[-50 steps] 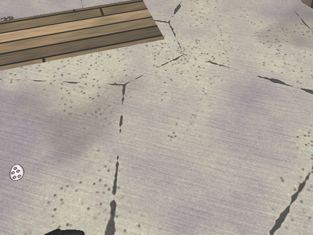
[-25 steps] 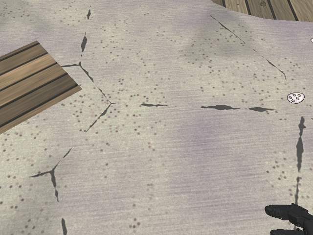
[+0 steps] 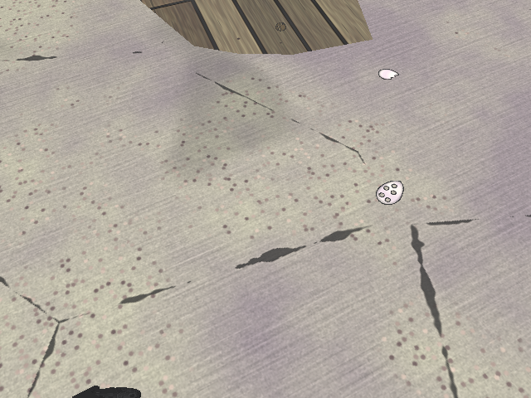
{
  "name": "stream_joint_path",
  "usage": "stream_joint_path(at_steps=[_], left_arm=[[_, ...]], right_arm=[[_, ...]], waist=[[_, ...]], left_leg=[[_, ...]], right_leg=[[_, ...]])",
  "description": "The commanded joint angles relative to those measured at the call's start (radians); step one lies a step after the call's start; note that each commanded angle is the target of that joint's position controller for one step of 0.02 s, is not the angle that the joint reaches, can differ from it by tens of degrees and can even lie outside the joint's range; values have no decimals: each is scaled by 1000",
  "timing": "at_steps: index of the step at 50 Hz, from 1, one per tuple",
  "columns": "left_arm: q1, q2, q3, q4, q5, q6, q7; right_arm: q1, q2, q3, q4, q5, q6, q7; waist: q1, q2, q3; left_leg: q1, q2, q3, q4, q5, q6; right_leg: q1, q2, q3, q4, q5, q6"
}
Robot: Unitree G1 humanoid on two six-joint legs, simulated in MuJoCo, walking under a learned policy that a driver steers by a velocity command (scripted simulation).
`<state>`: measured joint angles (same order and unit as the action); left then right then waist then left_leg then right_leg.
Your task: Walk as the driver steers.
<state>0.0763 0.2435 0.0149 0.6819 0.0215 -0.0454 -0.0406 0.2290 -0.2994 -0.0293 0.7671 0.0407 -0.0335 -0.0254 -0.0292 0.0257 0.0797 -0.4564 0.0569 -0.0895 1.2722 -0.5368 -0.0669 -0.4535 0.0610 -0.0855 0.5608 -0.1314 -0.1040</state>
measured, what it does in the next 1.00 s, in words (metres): walks ahead, turning left: left foot, then right foot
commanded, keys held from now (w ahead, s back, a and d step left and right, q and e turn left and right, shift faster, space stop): q+shift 0.62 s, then w+q+shift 0.04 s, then w+shift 0.34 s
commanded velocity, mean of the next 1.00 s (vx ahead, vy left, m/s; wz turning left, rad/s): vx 0.24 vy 0.00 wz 0.67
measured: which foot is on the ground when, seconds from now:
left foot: up 0.00-0.32, down 0.34-0.80, up 0.82-1.00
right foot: down 0.00-0.34, up 0.36-0.78, down 0.80-1.00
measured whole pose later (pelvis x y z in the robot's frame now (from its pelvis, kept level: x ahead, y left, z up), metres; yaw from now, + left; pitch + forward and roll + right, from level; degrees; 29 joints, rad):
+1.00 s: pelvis +0.19 +0.14 +0.02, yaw +42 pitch +4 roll +1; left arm 0.45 0.27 0.07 0.86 0.03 -0.08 -0.02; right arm 0.19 -0.31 -0.05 0.58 -0.05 0.00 0.06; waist 0.09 0.06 -0.07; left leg -0.65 -0.06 -0.14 1.04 -0.19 0.01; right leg -0.11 0.01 0.03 0.36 -0.31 -0.02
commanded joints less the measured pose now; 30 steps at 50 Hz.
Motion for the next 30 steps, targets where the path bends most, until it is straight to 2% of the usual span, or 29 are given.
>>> stream_joint_path(at_steps=[1, 4, 8, 12, 14, 16, 17, 18, 19, 20, 21, 22, 23, 24, 26, 28, 30], left_arm=[[-9, 147, 51, -37, 14, -21, 19], [-13, 148, 61, -20, 11, -15, 57], [-20, 148, 68, -12, 4, 16, 92], [0, 179, 86, -3, -8, 41, 90], [6, 195, 97, 4, -26, 45, 82], [-4, 186, 101, 12, -50, 47, 76], [49, 154, 98, 37, -53, 49, 69], [68, 129, 95, 22, -22, 49, 64], [-8, 110, 84, -49, 11, 44, 65], [-89, 150, 92, -60, 3, 40, 66], [-109, 145, 93, -66, -20, 36, 70], [-85, 140, 94, -46, -18, 35, 80], [-76, 155, 98, -42, -9, 36, 87], [-67, 154, 99, -39, -8, 35, 85], [-58, 128, 91, -27, -15, 30, 80], [-80, 105, 80, -25, -22, 26, 76], [-84, 102, 76, -18, -24, 25, 69]], right_arm=[[166, -136, -57, -26, -10, 45, -20], [102, -91, -56, -65, -14, 56, -26], [6, -65, -51, -116, -19, 66, -6], [-41, -75, -57, -153, -22, 73, 26], [-45, -83, -64, -171, -21, 78, 42], [6, -82, -74, -163, -23, 81, 48], [53, -116, -91, -148, -32, 78, 39], [104, -254, -131, -156, -40, 71, 20], [85, -327, -136, -193, -67, 52, 22], [112, -286, -133, -198, -74, 29, 38], [88, -268, -128, -194, -62, 14, 37], [32, -234, -123, -201, -35, 15, 27], [-20, -194, -111, -218, -15, 24, 14], [-48, -175, -104, -235, -14, 34, 3], [-50, -179, -108, -249, -24, 47, -12], [-34, -193, -116, -255, -20, 53, -22], [-45, -205, -122, -267, -18, 62, -28]], waist=[[-34, -89, -188], [-20, -88, -196], [11, -117, -190], [33, -139, -182], [28, -153, -178], [-8, -132, -183], [-14, -53, -169], [-2, 218, -141], [16, 361, -170], [-55, 204, -257], [-29, 140, -237], [7, 75, -215], [27, 80, -206], [45, 91, -217], [48, 84, -243], [34, 80, -250], [30, 102, -251]], left_leg=[[9, 47, 24, 21, 69, -39], [-83, 74, 32, -57, 170, -48], [-93, 88, 73, -235, 286, -40], [-39, 63, 136, -411, 274, 2], [-5, 47, 164, -505, 233, 38], [100, 6, 200, -684, 313, 88], [182, -17, 159, -794, 441, 129], [327, 167, -140, -858, 898, 216], [439, 315, -464, -868, 1041, 415], [467, 311, -447, -895, 975, 439], [464, 255, -375, -892, 909, 387], [432, 204, -314, -880, 843, 329], [393, 188, -287, -878, 823, 304], [357, 163, -267, -876, 832, 293], [352, 129, -261, -868, 823, 279], [363, 113, -287, -855, 791, 272], [337, 97, -320, -851, 712, 265]], right_leg=[[94, -336, 223, -268, 447, -206], [148, -344, 133, -291, 363, -190], [201, -345, 40, -304, 155, -164], [272, -394, -6, -264, 142, -130], [319, -422, -14, -216, 178, -98], [322, -406, -60, -105, 168, -27], [275, -344, -104, 27, 75, 37], [30, -226, -178, 332, -222, 130], [-287, -65, -46, 586, -556, 196], [-325, -54, 113, 706, -538, 177], [-345, -60, 153, 710, -447, 150], [-343, -78, 172, 665, -362, 142], [-321, -85, 184, 620, -308, 141], [-271, -75, 185, 597, -274, 145], [-227, -39, 185, 496, -222, 157], [-205, -12, 198, 366, -196, 171], [-157, 7, 210, 272, -173, 178]])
